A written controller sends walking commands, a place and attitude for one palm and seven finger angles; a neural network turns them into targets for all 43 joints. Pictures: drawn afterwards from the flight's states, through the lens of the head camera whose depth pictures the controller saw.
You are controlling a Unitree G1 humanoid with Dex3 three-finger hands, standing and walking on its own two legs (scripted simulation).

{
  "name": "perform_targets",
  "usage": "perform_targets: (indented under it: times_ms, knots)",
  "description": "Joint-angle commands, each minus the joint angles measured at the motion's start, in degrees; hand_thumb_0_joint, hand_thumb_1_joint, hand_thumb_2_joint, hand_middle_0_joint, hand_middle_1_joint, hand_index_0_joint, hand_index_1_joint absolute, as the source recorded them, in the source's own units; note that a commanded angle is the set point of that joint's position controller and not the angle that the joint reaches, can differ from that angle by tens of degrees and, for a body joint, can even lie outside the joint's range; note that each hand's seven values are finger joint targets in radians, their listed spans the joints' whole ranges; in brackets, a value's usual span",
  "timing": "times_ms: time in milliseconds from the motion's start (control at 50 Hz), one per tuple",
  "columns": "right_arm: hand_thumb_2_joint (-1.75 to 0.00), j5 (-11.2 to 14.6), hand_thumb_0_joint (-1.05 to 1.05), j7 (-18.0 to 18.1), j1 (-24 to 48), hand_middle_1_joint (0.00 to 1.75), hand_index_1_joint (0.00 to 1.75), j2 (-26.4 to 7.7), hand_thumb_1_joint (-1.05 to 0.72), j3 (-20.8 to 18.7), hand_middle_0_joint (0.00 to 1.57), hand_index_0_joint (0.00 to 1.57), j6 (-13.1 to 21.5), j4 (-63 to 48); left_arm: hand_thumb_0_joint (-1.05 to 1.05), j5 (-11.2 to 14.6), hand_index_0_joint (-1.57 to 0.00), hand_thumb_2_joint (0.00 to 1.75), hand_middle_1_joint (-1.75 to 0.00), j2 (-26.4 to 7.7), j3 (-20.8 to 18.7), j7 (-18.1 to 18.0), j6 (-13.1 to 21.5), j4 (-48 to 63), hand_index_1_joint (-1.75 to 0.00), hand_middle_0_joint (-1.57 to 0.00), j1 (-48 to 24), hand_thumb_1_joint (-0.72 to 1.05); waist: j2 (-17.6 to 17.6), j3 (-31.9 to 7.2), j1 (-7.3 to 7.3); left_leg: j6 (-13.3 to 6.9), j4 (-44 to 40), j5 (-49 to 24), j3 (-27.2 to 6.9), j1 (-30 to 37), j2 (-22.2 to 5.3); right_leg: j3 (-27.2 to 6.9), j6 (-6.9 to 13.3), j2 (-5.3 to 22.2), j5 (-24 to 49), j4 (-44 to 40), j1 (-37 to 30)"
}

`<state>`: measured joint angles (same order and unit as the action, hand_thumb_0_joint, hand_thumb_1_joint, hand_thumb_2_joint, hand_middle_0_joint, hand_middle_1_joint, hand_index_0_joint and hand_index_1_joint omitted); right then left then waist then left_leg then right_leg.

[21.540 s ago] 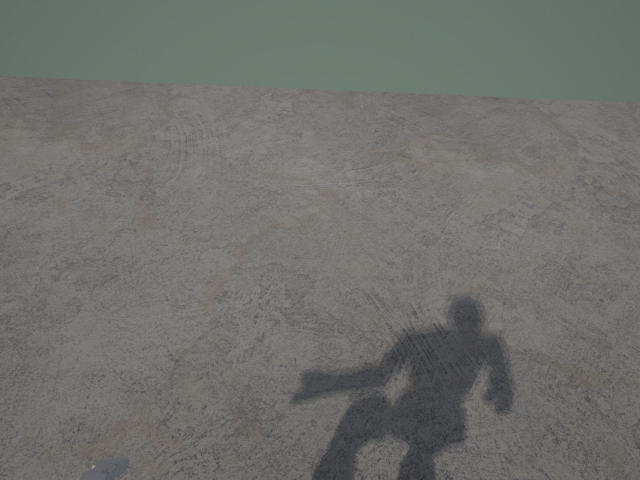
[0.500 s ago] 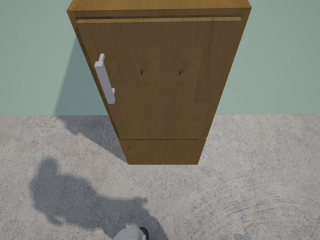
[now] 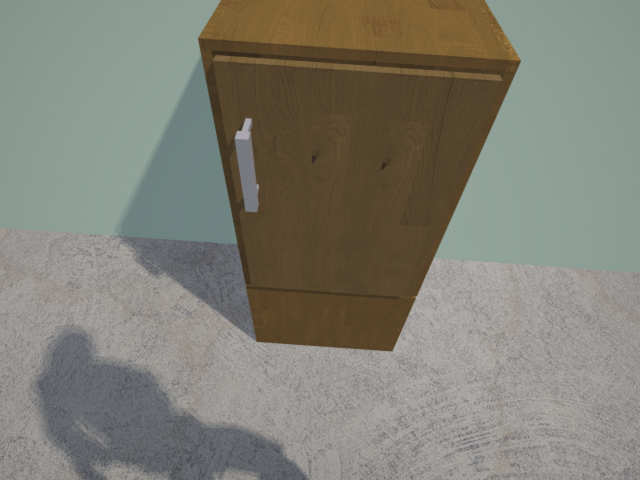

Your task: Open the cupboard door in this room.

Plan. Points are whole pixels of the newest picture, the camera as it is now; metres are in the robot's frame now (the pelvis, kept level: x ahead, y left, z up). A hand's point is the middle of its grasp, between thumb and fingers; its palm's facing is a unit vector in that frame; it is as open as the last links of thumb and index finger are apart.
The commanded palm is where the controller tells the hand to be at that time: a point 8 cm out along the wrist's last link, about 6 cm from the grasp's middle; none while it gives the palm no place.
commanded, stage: come to a stop and stand still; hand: left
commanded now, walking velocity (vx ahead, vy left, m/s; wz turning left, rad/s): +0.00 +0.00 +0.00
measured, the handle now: (249, 167) +0.58 +0.18 +0.04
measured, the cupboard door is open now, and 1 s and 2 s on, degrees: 0 0 0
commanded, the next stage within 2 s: look again from close up in 0.32 s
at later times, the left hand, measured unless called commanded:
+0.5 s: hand out of the picture +0.00 +0.18 -0.18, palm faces -0.01 -0.98 -0.19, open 7.4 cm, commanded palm none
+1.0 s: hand out of the picture +0.03 +0.17 -0.17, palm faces -0.01 -0.97 -0.23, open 7.4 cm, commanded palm +0.10 +0.21 -0.07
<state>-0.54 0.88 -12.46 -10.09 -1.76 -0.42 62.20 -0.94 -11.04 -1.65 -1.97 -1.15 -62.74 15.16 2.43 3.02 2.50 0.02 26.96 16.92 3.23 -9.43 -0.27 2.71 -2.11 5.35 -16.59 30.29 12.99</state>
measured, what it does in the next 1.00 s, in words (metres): stands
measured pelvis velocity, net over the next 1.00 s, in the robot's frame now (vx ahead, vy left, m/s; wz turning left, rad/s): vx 0.00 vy -0.02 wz -0.02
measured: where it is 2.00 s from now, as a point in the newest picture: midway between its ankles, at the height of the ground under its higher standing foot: outside the picture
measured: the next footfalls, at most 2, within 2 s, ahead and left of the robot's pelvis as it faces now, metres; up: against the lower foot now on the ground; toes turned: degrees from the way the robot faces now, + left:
none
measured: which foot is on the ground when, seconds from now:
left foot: down 0.00-1.00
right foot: down 0.00-1.00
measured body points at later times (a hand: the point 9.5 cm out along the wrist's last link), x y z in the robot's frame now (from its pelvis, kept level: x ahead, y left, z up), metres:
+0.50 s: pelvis +0.00 +0.01 +0.00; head +0.02 +0.01 +0.45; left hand +0.00 +0.23 -0.16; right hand -0.01 -0.21 -0.16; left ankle -0.02 +0.12 -0.74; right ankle +0.00 -0.14 -0.74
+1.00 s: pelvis +0.00 -0.02 +0.00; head +0.02 -0.03 +0.45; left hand +0.03 +0.22 -0.15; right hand +0.01 -0.24 -0.16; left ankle -0.03 +0.12 -0.74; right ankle +0.00 -0.14 -0.74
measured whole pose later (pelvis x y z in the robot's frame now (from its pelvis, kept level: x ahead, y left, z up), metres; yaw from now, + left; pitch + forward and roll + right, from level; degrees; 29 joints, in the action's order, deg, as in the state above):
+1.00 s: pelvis +0.00 -0.02 +0.00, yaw -1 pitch +0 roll +1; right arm -0.8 1.1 -15.4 -10.4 0.1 1.1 61.7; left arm -1.0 -9.4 0.2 -1.5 0.9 -62.5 13.8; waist -1.1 2.3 0.2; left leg 1.4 26.6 16.7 3.7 -9.4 -2.1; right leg 2.4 -1.2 3.5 -16.2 30.0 13.4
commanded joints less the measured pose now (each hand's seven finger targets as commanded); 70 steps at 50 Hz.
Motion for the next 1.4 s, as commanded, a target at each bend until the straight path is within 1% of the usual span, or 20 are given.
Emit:
perform_targets:
  times_ms: [0, 140, 380, 400, 420, 460, 620, 840, 960, 980, 1000, 1020, 1040, 1060, 1080, 1100, 1120, 1180, 1260, 1380]
  knots:
    - [-0.90, 0.0, 0.00, 1.1, -1.1, 0.30, 0.30, -6.8, -0.90, -0.6, 0.20, 0.20, 1.3, -1.5, 0.00, 0.1, -0.20, 0.90, -0.30, -2.8, 0.2, 0.3, 0.6, 1.2, -0.30, -0.20, 0.4, 0.90, -11.7, 1.5, -1.03, -3.8, -11.5, -16.2, -8.7, -1.8, -10.4, 0.6, 0.7, -0.3, 1.1, -1.8, -0.4]
    - [-0.90, 0.4, 0.00, 1.0, -3.2, 0.30, 0.30, -5.3, -0.90, -0.5, 0.20, 0.20, 1.3, -0.5, 0.00, 0.0, -0.20, 0.90, -0.30, -3.8, 0.8, 0.3, 1.0, -1.4, -0.30, -0.20, 2.1, 0.90, -2.2, 3.4, -1.73, -1.2, -10.2, -7.2, -5.4, -1.5, -6.7, -1.5, 0.9, 1.4, 8.1, -9.3, -1.6]
    - [-0.90, 0.4, 0.00, 1.2, -5.7, 0.30, 0.30, -4.1, -0.90, -0.1, 0.20, 0.20, 2.3, 1.4, 0.00, 0.3, -0.20, 0.90, -0.30, -3.0, 0.9, -0.2, 1.6, -1.9, -0.30, -0.20, 2.9, 0.90, -3.2, 0.1, -1.92, -0.7, -9.1, -15.4, -4.2, 1.3, -6.5, -1.5, 1.0, 1.9, 12.5, -9.4, -4.2]
    - [-0.90, 0.7, 0.00, 0.6, -2.7, 0.30, 0.30, -6.8, -0.90, 0.4, 0.20, 0.20, 2.9, -2.4, 0.00, -0.5, -0.20, 0.90, -0.30, -4.3, 1.4, -2.6, 3.0, -2.9, -0.30, -0.20, 5.7, 0.90, -5.1, -0.3, -1.44, 0.4, 2.1, -28.8, -2.9, -2.0, -7.4, -4.9, 2.3, 3.3, 25.9, -6.3, -3.0]
    - [-0.90, -0.1, 0.00, 0.3, -6.6, 0.30, 0.30, -4.6, -0.90, 0.4, 0.20, 0.20, 2.8, -3.4, 0.00, -0.1, -0.20, 0.90, -0.30, -6.1, 0.8, -1.9, 3.3, -0.3, -0.30, -0.20, 4.7, 0.90, -8.6, -4.3, -2.99, 0.2, -0.8, -16.3, -3.2, -2.4, -5.2, -3.4, 3.6, 3.4, 16.2, -3.7, -5.4]
    - [-0.90, -0.6, 0.00, 0.0, -5.4, 0.30, 0.30, -4.4, -0.90, 0.8, 0.20, 0.20, 2.7, -4.1, 0.00, -0.2, -0.20, 0.90, -0.30, -5.4, 1.1, -0.8, 3.0, 0.4, -0.30, -0.20, 3.2, 0.90, -8.6, -0.6, -2.05, -0.5, -3.9, -7.1, -4.2, -5.5, -5.5, -2.6, 3.6, 1.3, 3.4, -4.1, -1.5]
    - [-0.90, -0.3, 0.00, 0.7, -7.7, 0.30, 0.30, -4.9, -0.90, 0.7, 0.20, 0.20, 2.7, -4.3, 0.00, 0.1, -0.20, 0.90, -0.30, -3.7, 1.1, -0.1, 2.7, 1.3, -0.30, -0.20, 2.0, 0.90, 0.0, 0.0, -2.48, -1.8, -4.3, -11.0, -4.4, -3.7, -5.8, -2.0, 3.0, 0.7, 8.2, -3.5, -0.3]
    - [-0.90, -0.4, 0.00, 0.6, -6.7, 0.30, 0.30, -5.0, -0.90, 1.0, 0.20, 0.20, 2.5, -2.8, 0.00, 0.1, -0.20, 0.90, -0.30, -5.8, 0.4, 0.1, 2.7, 2.1, -0.30, -0.20, 1.5, 0.90, -0.6, 0.1, -2.28, -1.3, -5.1, -8.5, -2.9, -2.8, -5.3, -3.4, 3.4, 1.2, 9.0, -5.4, -0.6]
    - [-0.90, -0.3, 0.00, 0.7, -5.7, 0.30, 0.30, -5.5, -0.90, 0.8, 0.20, 0.20, 2.5, -2.2, 0.00, 0.1, -0.20, 0.90, -0.30, -6.5, 0.0, 0.2, 3.0, 2.3, -0.30, -0.20, 0.9, 0.90, -1.1, -1.7, -2.34, -0.9, -4.1, -10.9, -2.3, -1.4, -5.3, -3.9, 3.8, 1.8, 13.7, -5.5, -1.6]
    - [-0.90, 0.3, 0.00, 0.2, -1.5, 0.30, 0.30, -7.2, -0.90, 0.0, 0.20, 0.20, 2.2, -5.3, 0.00, 0.1, -0.20, 0.90, -0.30, -6.1, 0.0, -2.2, 3.1, 0.0, -0.30, -0.20, 6.5, 0.90, 7.7, -1.2, -0.58, 0.9, 7.2, -10.0, -0.9, -6.4, -6.8, -7.3, 2.8, 4.9, 34.1, -5.3, -3.2]
    - [-0.90, 3.2, 0.00, 2.6, -0.8, 0.30, 0.30, -14.4, -0.90, -0.9, 0.20, 0.20, 11.4, -23.7, 0.00, 10.4, -0.20, 0.89, -0.32, -18.2, -8.3, -1.6, 16.8, 88.4, -0.32, -0.20, -39.3, 0.88, -7.4, -28.2, -6.52, -1.7, -1.4, -19.3, -1.3, 6.3, -0.1, -2.6, 4.1, -0.8, 29.3, -0.1, -7.4]
    - [-0.90, 1.9, 0.00, 4.9, 2.4, 0.30, 0.30, -9.7, -0.90, -0.1, 0.20, 0.20, 16.3, -20.6, 0.00, 6.0, -0.20, 0.88, -0.33, -13.6, -7.4, -3.2, 13.4, 69.8, -0.33, -0.20, -7.0, 0.85, -16.9, -26.5, -0.70, -2.1, -1.5, -27.4, 0.4, 10.2, -0.9, -1.2, 5.0, -3.8, 19.2, 1.9, -6.4]
    - [-0.90, 2.7, 0.00, 5.2, 3.3, 0.30, 0.30, -10.1, -0.90, -0.4, 0.20, 0.20, 17.8, -17.5, 0.00, 8.2, -0.21, 0.87, -0.34, -9.4, -5.5, -5.7, 11.0, 65.2, -0.34, -0.21, -5.9, 0.83, -15.6, -19.0, -2.42, -0.3, -0.4, -19.9, 0.0, 3.9, -1.0, 1.5, 4.4, -4.1, 11.8, 0.2, -2.0]
    - [-0.90, 3.6, 0.00, 4.7, 1.5, 0.30, 0.30, -7.6, -0.90, -0.4, 0.20, 0.20, 17.8, -17.1, 0.00, 9.0, -0.21, 0.86, -0.36, 2.7, 0.7, -4.8, 6.1, 55.0, -0.36, -0.21, 9.7, 0.81, -9.7, -12.4, -3.38, -0.7, -0.6, -16.0, -0.5, -0.5, -1.2, 2.8, 3.2, -3.8, 9.9, -0.9, 1.5]
    - [-0.90, 3.4, 0.00, 4.3, 3.2, 0.30, 0.30, -9.6, -0.90, -0.6, 0.20, 0.20, 18.9, -22.3, 0.00, 10.4, -0.21, 0.85, -0.37, -0.1, -1.1, -3.6, 8.3, 66.1, -0.37, -0.21, -1.9, 0.78, -7.3, -4.0, -4.64, -0.6, 0.4, -12.2, -2.4, -4.9, -0.5, 2.8, 2.6, -3.5, 8.5, -1.1, 5.1]
    - [-0.90, 2.4, 0.00, 4.4, 1.8, 0.30, 0.30, -10.5, -0.90, -2.1, 0.20, 0.20, 19.5, -23.3, 0.00, 9.8, -0.21, 0.84, -0.39, -3.7, -5.7, -2.4, 11.5, 65.6, -0.39, -0.21, -1.2, 0.76, -2.5, -5.8, -5.34, -0.7, 2.5, -9.0, -1.8, -6.9, -0.1, 3.5, 2.5, -3.9, 4.5, -0.8, 8.2]
    - [-0.90, 1.7, 0.00, 4.2, 2.3, 0.30, 0.30, -10.1, -0.90, -2.3, 0.20, 0.20, 20.1, -24.5, 0.00, 10.0, -0.21, 0.83, -0.40, -1.8, -5.9, -0.6, 14.7, 59.4, -0.40, -0.21, 3.0, 0.74, 5.0, -1.2, -4.53, -0.9, 4.6, -5.7, -2.1, -12.0, 0.3, 4.2, 2.0, -4.4, 0.3, 0.2, 12.7]
    - [-0.90, 0.9, 0.00, 1.8, 3.9, 0.30, 0.30, -9.7, -0.90, -3.5, 0.20, 0.20, 20.3, -29.4, 0.00, 12.7, -0.22, 0.80, -0.45, 1.2, -8.8, 8.5, 25.4, 46.7, -0.45, -0.22, 18.2, 0.67, 14.4, -1.9, 0.52, 0.2, 13.0, -1.3, -1.5, -23.8, 1.5, 2.4, 2.2, -4.5, -4.6, 7.7, 18.0]
    - [-0.90, 1.0, 0.00, -1.1, 5.3, 0.30, 0.30, -11.2, -0.90, -4.9, 0.20, 0.20, 19.8, -35.7, 0.00, 16.1, -0.22, 0.76, -0.51, -4.8, -15.0, 22.9, 38.3, 48.5, -0.51, -0.22, 18.9, 0.57, 2.6, -13.7, 2.89, 0.9, 24.4, -4.4, 0.1, -31.4, 2.7, -2.0, 3.8, -2.8, 7.2, 19.3, 16.3]
    - [-0.90, 1.6, 0.00, 0.5, 4.5, 0.30, 0.30, -10.2, -0.90, -4.4, 0.20, 0.20, 18.1, -42.4, 0.00, 19.9, -0.23, 0.70, -0.60, -8.4, -17.5, 23.0, 34.5, 71.4, -0.60, -0.23, 4.4, 0.43, -6.3, -23.9, 0.15, -0.7, 30.2, -3.1, -0.1, -31.8, 1.9, -5.1, 2.7, -3.3, 1.6, 21.6, 20.2]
